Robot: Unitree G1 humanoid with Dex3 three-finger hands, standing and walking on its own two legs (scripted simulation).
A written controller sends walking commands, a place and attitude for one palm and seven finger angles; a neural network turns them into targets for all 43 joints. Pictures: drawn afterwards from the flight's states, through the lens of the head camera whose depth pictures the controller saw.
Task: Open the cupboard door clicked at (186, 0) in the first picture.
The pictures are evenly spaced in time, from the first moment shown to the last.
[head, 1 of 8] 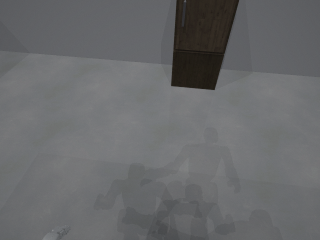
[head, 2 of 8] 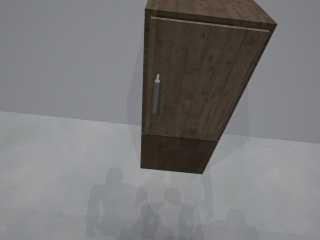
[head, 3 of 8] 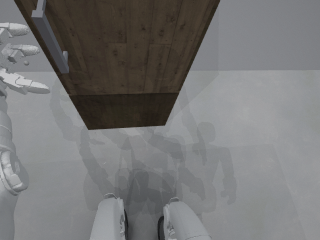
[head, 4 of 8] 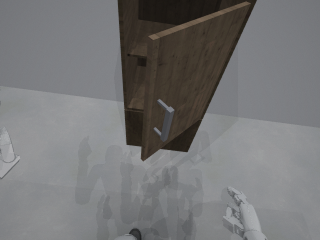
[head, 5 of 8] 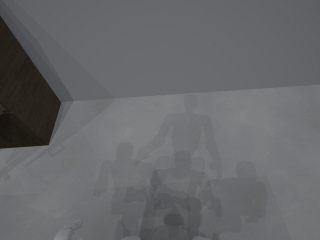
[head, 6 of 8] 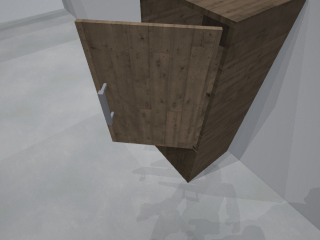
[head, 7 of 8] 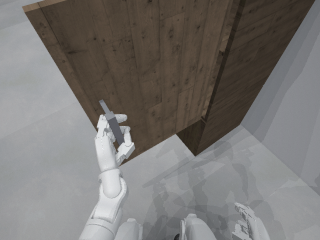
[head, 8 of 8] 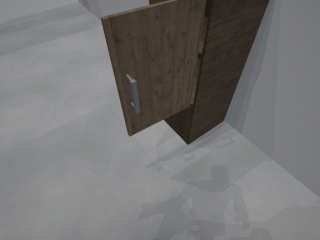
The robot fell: no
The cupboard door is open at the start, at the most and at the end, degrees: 0 87 87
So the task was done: yes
